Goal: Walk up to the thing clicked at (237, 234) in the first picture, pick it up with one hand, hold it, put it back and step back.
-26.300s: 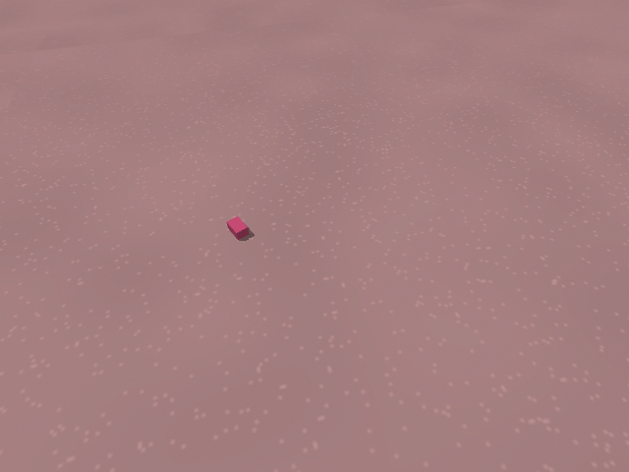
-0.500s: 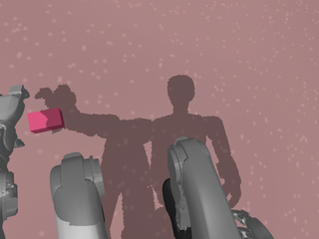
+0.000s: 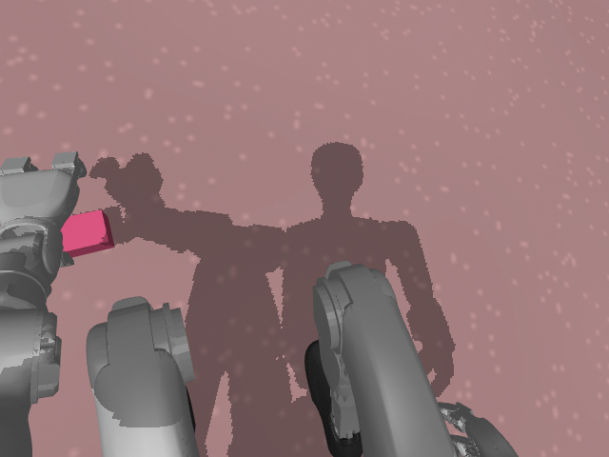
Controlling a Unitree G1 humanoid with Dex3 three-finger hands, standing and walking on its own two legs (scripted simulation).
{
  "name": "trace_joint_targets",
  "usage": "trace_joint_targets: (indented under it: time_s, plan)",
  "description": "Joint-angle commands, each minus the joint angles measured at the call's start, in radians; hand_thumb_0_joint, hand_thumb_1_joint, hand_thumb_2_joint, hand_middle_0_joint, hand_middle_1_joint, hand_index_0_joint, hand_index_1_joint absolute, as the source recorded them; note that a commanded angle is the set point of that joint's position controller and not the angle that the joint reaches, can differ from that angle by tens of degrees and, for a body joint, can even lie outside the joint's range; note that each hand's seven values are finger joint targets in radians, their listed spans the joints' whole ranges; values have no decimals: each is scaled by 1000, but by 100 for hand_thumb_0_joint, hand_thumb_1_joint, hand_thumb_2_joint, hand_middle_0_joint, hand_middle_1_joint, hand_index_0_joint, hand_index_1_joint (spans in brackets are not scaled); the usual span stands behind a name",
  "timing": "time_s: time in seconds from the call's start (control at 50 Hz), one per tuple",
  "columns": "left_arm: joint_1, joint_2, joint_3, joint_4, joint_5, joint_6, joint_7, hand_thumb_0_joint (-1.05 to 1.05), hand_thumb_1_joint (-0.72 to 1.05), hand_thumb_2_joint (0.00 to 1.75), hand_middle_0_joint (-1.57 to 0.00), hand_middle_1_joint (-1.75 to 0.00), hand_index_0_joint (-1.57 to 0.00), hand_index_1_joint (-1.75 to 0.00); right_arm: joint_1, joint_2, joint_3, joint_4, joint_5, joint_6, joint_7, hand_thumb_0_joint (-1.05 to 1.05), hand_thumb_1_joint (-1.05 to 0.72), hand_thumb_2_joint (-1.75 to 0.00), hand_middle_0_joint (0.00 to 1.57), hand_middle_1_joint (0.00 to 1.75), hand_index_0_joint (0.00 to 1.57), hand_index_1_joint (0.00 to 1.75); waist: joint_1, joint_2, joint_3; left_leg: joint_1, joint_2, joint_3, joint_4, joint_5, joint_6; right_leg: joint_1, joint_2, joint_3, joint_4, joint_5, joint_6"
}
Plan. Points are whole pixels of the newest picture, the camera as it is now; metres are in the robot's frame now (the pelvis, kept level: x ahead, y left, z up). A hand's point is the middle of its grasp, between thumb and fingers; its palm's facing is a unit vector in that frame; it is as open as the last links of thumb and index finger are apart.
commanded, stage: approach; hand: left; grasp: from above
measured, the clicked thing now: (79, 235) +0.46 +0.29 -0.30
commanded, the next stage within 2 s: close in in 0.28 s
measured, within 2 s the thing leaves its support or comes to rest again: neither
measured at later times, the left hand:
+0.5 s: hand (45, 228) +0.44 +0.29 -0.18, palm faces -0.47 -0.09 -0.88, open 13.3 cm
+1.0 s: hand (70, 234) +0.45 +0.28 -0.24, palm faces -0.45 -0.13 -0.88, open 13.7 cm
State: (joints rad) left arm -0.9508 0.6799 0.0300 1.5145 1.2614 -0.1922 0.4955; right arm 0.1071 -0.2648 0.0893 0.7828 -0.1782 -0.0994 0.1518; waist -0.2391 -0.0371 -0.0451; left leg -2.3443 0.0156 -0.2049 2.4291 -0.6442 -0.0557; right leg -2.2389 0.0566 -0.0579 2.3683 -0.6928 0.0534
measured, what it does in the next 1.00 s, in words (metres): stands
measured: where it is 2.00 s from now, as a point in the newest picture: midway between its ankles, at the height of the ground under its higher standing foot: (262, 440)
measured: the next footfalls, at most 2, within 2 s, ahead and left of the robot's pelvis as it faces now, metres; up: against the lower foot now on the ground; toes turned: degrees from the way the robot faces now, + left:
none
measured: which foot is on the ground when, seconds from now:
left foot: down 0.00-1.00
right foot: down 0.00-1.00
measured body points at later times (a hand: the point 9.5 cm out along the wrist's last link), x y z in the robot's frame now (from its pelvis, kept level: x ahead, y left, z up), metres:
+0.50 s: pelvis +0.00 +0.00 +0.00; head +0.24 +0.07 +0.37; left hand +0.46 +0.30 -0.13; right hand +0.06 -0.26 -0.11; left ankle +0.08 +0.14 -0.29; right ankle +0.10 -0.13 -0.29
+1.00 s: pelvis +0.01 +0.00 -0.02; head +0.26 +0.09 +0.34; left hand +0.47 +0.29 -0.19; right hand +0.04 -0.26 -0.11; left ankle +0.08 +0.14 -0.29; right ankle +0.10 -0.13 -0.29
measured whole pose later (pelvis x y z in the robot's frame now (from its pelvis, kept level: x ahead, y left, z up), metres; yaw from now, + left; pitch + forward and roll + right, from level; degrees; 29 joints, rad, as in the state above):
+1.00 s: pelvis +0.01 +0.00 -0.02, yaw -3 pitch +29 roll -10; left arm -0.97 0.83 0.15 1.69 1.26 -0.21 0.60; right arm 0.09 -0.30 0.18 0.77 -0.27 -0.19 0.22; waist -0.33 -0.09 0.09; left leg -2.36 0.02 -0.26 2.53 -0.68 -0.06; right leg -2.25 0.08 -0.09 2.43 -0.70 0.07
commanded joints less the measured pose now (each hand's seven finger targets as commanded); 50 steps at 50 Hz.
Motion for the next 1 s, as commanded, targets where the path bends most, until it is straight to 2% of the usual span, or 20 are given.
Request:
trace_joint_targets:
  time_s: [0.0, 0.06, 0.1, 0.22, 0.24, 0.32, 0.4, 0.48, 0.58, 0.66, 0.7, 0.72, 0.76, 0.78, 0.8, 0.88, 0.9, 0.94, 0.96, 0.98]
  plan:
    - [-334, 237, 52, -29, 0, 42, 71, 0, -40, 91, -22, -88, -21, -89, 197, -265, -63, -18, -9, -11, -6, 0, -90, -90, 20, 30, 20, 30, -31, 301, -580, 485, -2, 150, -226, 67, 74, 252, 19, -122, -256, 167, -81]
    - [-305, 252, 68, 12, -8, 71, 72, 0, -40, 94, -23, -88, -22, -89, 188, -262, -49, -30, -13, -14, 1, 0, -90, -90, 20, 30, 20, 30, -27, 291, -593, 468, -1, 155, -215, 85, 80, 287, 25, -115, -252, 192, -79]
    - [-286, 297, 92, -14, -20, 81, 68, 0, -38, 93, -24, -88, -23, -89, 178, -261, -43, -38, -10, -13, 4, 0, -90, -90, 20, 30, 20, 30, -4, 301, -623, 451, -2, 159, -213, 98, 84, 328, 27, -106, -247, 202, -78]
    - [-247, 337, 124, -141, -61, 76, 14, 0, -41, 89, -22, -86, -21, -87, 189, -255, -48, -42, -6, -5, 13, 0, -90, -90, 20, 30, 20, 30, 11, 293, -678, 443, 3, 160, -198, 135, 87, 408, 32, -94, -241, 239, -73]
    - [-232, 316, 113, -147, -71, 70, 0, 0, -41, 91, -23, -86, -22, -87, 184, -253, -52, -39, -3, -2, 13, 0, -90, -90, 20, 30, 20, 30, 15, 297, -682, 458, 3, 161, -197, 139, 86, 401, 32, -94, -245, 247, -72]
    - [-302, 253, 58, -211, -89, 25, -45, 0, -42, 92, -22, -88, -20, -89, 225, -255, -68, -21, -3, 2, 10, 0, -90, -90, 20, 30, 20, 30, -40, 276, -651, 433, 3, 147, -184, 119, 85, 382, 32, -95, -261, 229, -70]
    - [-274, 190, 10, -197, -86, -12, -55, 0, -43, 91, -20, -88, -19, -89, 233, -261, -81, -12, 11, 3, 5, 0, -90, -90, 20, 30, 20, 30, -35, 282, -623, 469, 2, 134, -205, 86, 72, 323, 29, -122, -256, 185, -79]
    - [-267, 207, 18, -105, -51, -35, -20, 0, -41, 96, -20, -93, -20, -93, 231, -263, -66, -19, 5, 3, 2, 0, -90, -90, 20, 30, 20, 30, -45, 255, -569, 452, 2, 132, -190, 97, 74, 317, 30, -127, -248, 206, -75]
    - [-312, 287, 85, -104, 0, -46, 58, 0, -38, 95, -21, -93, -21, -93, 209, -273, -53, -19, -15, -11, 6, 0, -90, -89, 20, 30, 20, 30, -34, 309, -581, 502, 5, 130, -189, 112, 66, 288, 29, -140, -223, 215, -78]
    - [-325, 290, 94, -23, 32, -29, 108, 0, -45, 93, -15, -89, -14, -90, 191, -279, -41, -19, -42, -31, 23, 0, -89, -90, 20, 30, 20, 30, -66, 344, -542, 506, 7, 128, -185, 103, 62, 255, 28, -154, -201, 209, -79]
    - [-289, 270, 80, 56, 31, -16, 125, 0, -46, 94, -15, -89, -14, -90, 176, -285, -31, -25, -50, -39, 27, 0, -89, -90, 20, 30, 20, 30, -71, 321, -523, 474, 5, 128, -179, 85, 67, 258, 31, -151, -209, 196, -77]
    - [-320, 312, 108, 26, 26, -17, 137, 0, -44, 93, -16, -89, -15, -90, 173, -293, -30, -26, -58, -42, 29, 0, -89, -90, 20, 30, 20, 30, -80, 326, -523, 469, 8, 127, -173, 81, 69, 268, 34, -152, -211, 194, -74]
    - [-313, 309, 92, 60, 22, -8, 139, 0, -44, 94, -16, -89, -15, -90, 164, -292, -18, -26, -69, -54, 36, 0, -89, -90, 20, 30, 20, 30, -83, 325, -528, 462, 10, 126, -157, 89, 70, 281, 36, -145, -206, 202, -73]
    - [-295, 352, 130, 62, 19, -6, 145, 0, -44, 93, -15, -91, -14, -91, 176, -307, -21, -17, -76, -55, 36, 0, -89, -90, 20, 30, 20, 30, -79, 329, -542, 466, 9, 124, -158, 94, 71, 295, 36, -149, -208, 207, -71]
    - [-310, 329, 100, 66, 12, -4, 142, 0, -46, 94, -14, -90, -13, -91, 164, -301, -13, -30, -75, -64, 42, 0, -89, -90, 20, 30, 20, 30, -89, 336, -522, 461, 12, 125, -143, 90, 71, 287, 34, -144, -195, 206, -72]
    - [-305, 354, 105, 67, -6, -13, 147, 0, -48, 95, -13, -90, -12, -91, 159, -315, 0, -21, -89, -87, 54, 0, -89, -90, 20, 30, 20, 30, -99, 355, -537, 482, 15, 114, -131, 105, 66, 305, 39, -160, -183, 225, -71]
    - [-311, 330, 77, 64, -12, -17, 141, 0, -46, 94, -14, -90, -13, -91, 152, -310, 8, -32, -91, -94, 61, 0, -89, -90, 20, 30, 20, 30, -104, 355, -527, 470, 16, 111, -124, 100, 68, 311, 42, -154, -183, 222, -70]
    - [-260, 418, 152, 55, -14, -24, 155, 0, -46, 93, -15, -88, -13, -89, 183, -333, 8, -17, -95, -93, 61, 0, -89, -90, 20, 30, 20, 30, -89, 344, -545, 461, 16, 108, -128, 118, 69, 353, 43, -161, -192, 237, -67]
    - [-261, 395, 133, 63, -14, -26, 153, 0, -47, 94, -14, -88, -12, -89, 172, -327, 13, -23, -95, -99, 64, 0, -89, -90, 20, 30, 20, 30, -94, 351, -527, 472, 17, 109, -122, 122, 66, 333, 40, -169, -175, 244, -69]
    - [-238, 412, 153, 61, -9, -29, 162, 0, -49, 95, -12, -90, -11, -91, 172, -331, 15, -11, -103, -96, 65, 0, -89, -90, 20, 30, 20, 30, -86, 372, -547, 496, 22, 104, -131, 141, 62, 343, 46, -178, -174, 258, -70]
